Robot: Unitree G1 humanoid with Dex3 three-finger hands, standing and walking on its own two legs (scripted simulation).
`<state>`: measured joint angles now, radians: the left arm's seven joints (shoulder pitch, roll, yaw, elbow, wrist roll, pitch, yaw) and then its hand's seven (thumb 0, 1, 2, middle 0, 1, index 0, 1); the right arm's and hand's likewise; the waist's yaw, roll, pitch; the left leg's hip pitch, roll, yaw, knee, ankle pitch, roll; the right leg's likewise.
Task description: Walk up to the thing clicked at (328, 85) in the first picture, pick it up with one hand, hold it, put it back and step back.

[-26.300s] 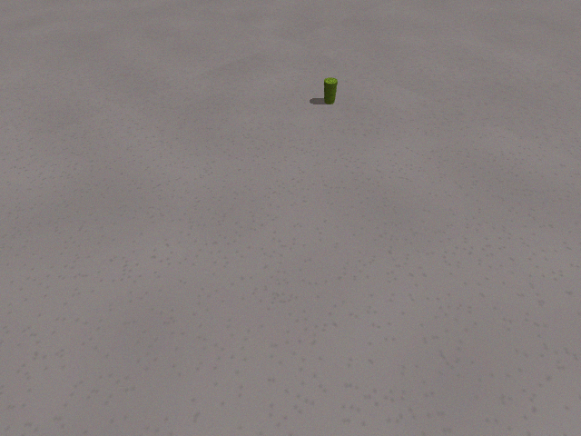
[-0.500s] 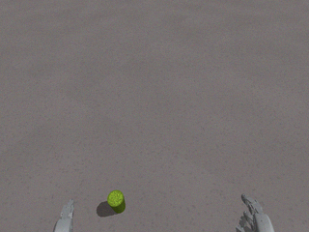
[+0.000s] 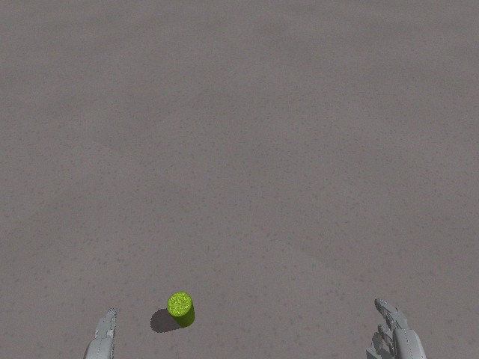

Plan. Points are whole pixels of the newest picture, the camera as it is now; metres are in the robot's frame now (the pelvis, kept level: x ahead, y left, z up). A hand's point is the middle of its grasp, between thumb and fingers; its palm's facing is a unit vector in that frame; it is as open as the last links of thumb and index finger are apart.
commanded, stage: home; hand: left
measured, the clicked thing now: (182, 310) +0.45 +0.24 -0.65
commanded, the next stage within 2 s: stand in 0.68 s
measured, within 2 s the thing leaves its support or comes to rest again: neither
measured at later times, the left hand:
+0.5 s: hand out of the picture +0.17 +0.19 -0.06, palm faces +0.11 -0.95 -0.28, open 17.5 cm
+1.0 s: hand out of the picture +0.17 +0.19 -0.06, palm faces +0.11 -0.95 -0.28, open 15.1 cm
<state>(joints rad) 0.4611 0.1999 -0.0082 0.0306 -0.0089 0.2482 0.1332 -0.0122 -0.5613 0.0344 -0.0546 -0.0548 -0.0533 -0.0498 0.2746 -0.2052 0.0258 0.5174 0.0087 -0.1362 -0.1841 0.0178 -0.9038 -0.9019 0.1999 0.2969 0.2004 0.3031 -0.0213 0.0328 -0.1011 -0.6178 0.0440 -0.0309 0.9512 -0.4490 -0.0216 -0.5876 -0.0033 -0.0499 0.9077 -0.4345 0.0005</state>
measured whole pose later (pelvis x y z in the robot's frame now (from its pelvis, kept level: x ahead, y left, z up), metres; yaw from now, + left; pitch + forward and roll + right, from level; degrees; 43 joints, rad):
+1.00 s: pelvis +0.00 +0.01 +0.00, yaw +0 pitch +7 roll -2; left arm 0.46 0.20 -0.01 0.03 -0.01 0.24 0.13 -0.01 -0.24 0.35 -0.16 -0.22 -0.16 -0.21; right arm 0.28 -0.20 0.02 0.53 0.00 -0.15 -0.18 0.02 -0.90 -0.90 0.20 0.30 0.20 0.30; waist -0.02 0.03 -0.09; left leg -0.61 0.04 -0.03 0.95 -0.45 -0.01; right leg -0.58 -0.01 -0.04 0.90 -0.43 0.01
